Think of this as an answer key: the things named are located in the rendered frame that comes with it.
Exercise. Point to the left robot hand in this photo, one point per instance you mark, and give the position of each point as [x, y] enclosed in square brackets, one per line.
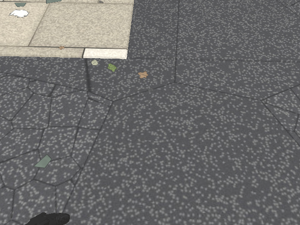
[49, 219]

